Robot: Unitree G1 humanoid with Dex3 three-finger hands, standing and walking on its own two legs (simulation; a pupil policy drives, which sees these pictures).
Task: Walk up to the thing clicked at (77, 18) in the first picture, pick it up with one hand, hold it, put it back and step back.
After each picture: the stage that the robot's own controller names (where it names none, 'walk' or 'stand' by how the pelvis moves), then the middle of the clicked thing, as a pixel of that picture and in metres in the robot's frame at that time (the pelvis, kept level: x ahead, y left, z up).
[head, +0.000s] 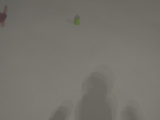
stand; (76, 20) +1.83 +0.09 -0.72
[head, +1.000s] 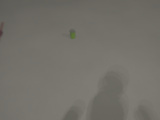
walk; (72, 34) +1.68 +0.26 -0.71
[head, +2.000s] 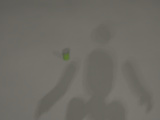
walk; (65, 54) +1.14 +0.25 -0.71
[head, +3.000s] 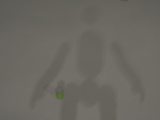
walk; (59, 92) +0.69 +0.21 -0.70
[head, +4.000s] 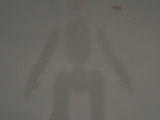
walk; out of the picture +0.40 +0.18 -0.71
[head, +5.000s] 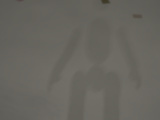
stand; out of the picture +0.31 +0.18 -0.72
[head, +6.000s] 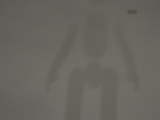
stand; out of the picture +0.31 +0.19 -0.73
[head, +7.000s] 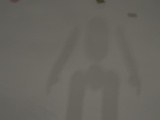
stand; out of the picture +0.30 +0.20 -0.73
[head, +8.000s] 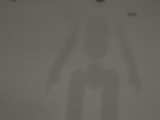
stand; out of the picture +0.29 +0.20 -0.73
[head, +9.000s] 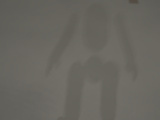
go down; out of the picture +0.31 +0.20 -0.72
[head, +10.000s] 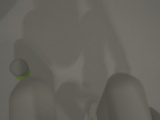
go down; (20, 70) +0.39 +0.22 -0.29
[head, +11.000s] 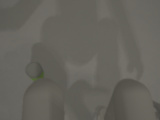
close in; (35, 72) +0.38 +0.21 -0.30
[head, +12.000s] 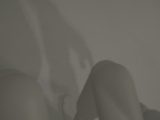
close in; out of the picture +0.37 +0.24 -0.22
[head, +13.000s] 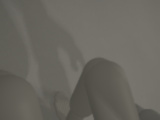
close; out of the picture +0.37 +0.26 -0.22
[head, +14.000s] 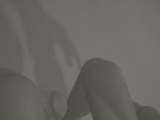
lift; out of the picture +0.36 +0.25 -0.22
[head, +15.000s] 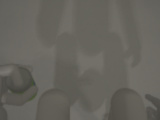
lift; (23, 85) +0.31 +0.21 -0.04
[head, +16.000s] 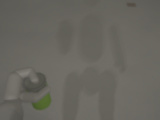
hold; (38, 91) +0.32 +0.16 +0.02
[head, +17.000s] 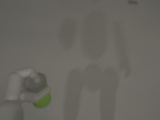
hold; (38, 91) +0.32 +0.17 +0.01
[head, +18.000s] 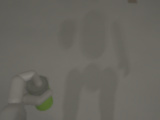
crouch; (40, 93) +0.32 +0.16 -0.01
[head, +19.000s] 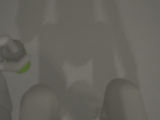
lower; (17, 58) +0.42 +0.21 -0.09
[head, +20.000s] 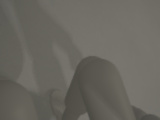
lower; out of the picture +0.41 +0.27 -0.23
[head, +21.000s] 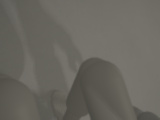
lower; out of the picture +0.40 +0.28 -0.22
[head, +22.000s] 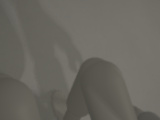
lower; out of the picture +0.40 +0.28 -0.22
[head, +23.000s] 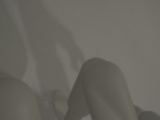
lower; out of the picture +0.39 +0.28 -0.22
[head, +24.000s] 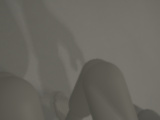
open; out of the picture +0.38 +0.26 -0.23
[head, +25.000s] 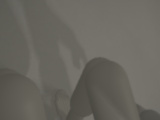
withdraw; out of the picture +0.37 +0.25 -0.22
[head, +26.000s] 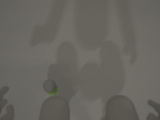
walk; (50, 87) +0.39 +0.19 -0.45
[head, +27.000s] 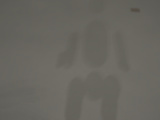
stand; out of the picture +0.33 +0.17 -0.66
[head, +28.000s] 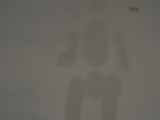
stand; out of the picture +0.33 +0.18 -0.66
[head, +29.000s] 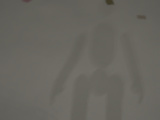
stand; out of the picture +0.35 +0.17 -0.72
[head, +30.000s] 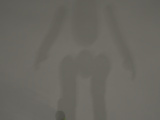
walk; (60, 117) +0.38 +0.13 -0.71
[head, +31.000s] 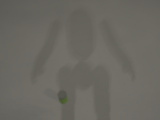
walk; (62, 97) +0.56 +0.17 -0.69
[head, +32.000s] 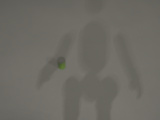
walk; (61, 63) +0.87 +0.20 -0.70
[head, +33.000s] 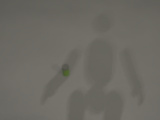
stand; (65, 70) +0.94 +0.19 -0.71
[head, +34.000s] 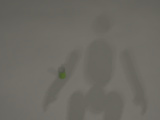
stand; (61, 73) +0.94 +0.23 -0.73
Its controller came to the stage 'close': yes
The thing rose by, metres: 0.72
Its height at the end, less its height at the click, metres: +0.00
